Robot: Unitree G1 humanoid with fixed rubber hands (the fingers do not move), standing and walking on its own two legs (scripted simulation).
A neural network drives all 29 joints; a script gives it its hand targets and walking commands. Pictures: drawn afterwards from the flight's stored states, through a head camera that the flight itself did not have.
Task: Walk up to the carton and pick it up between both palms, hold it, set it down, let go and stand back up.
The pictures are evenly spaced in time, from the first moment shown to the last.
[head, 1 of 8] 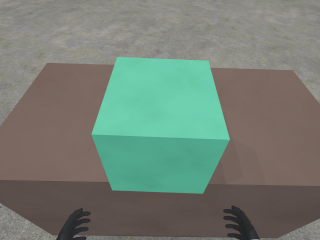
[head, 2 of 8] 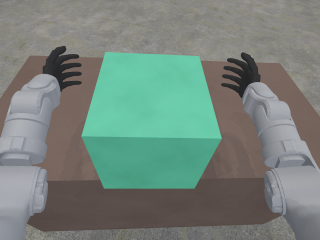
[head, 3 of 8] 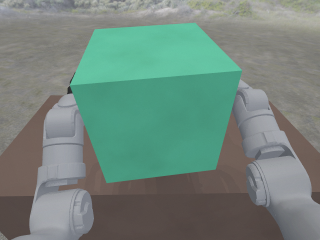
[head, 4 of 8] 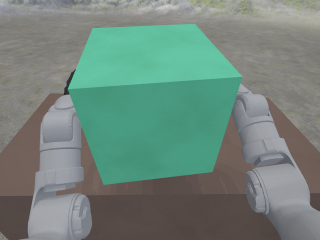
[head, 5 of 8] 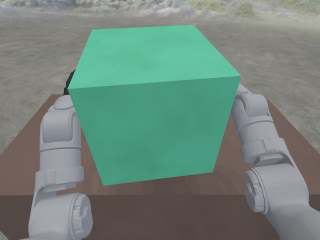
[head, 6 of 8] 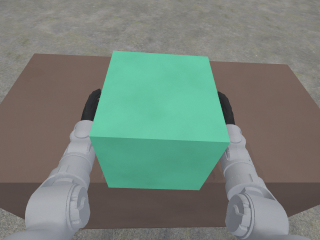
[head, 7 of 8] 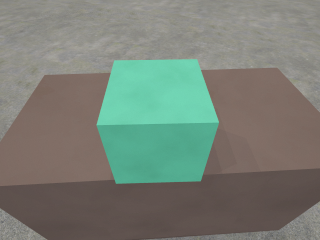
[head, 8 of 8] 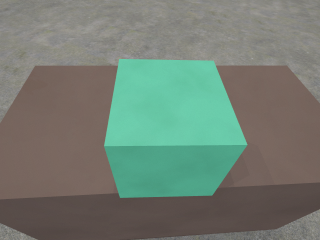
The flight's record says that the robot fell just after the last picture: no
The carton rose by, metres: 0.20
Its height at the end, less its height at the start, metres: +0.00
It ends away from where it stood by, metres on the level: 0.01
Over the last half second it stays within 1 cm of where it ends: yes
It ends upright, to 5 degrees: yes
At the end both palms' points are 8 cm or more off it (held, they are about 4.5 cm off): yes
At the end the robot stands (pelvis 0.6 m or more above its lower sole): yes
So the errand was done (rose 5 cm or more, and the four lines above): yes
